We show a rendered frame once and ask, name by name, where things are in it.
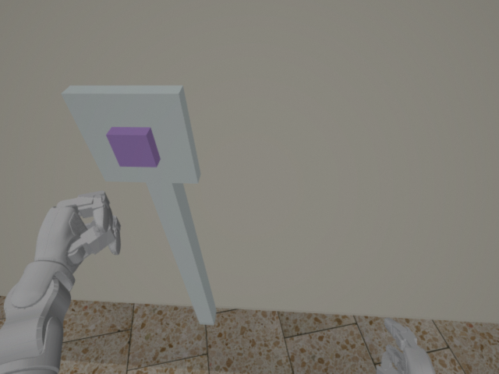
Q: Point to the left robot hand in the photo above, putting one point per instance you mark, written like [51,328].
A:
[64,238]

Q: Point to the right robot hand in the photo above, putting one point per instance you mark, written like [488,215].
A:
[414,359]

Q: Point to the button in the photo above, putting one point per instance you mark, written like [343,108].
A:
[134,146]

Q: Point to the panel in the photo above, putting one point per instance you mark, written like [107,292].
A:
[96,109]

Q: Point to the robot left forearm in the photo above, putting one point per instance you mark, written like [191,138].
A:
[32,334]

